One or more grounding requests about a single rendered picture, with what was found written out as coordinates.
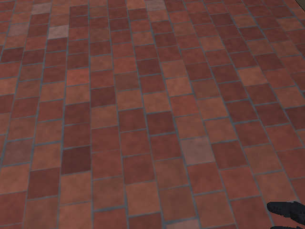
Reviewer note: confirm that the right robot hand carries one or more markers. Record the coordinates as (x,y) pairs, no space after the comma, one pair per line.
(293,210)

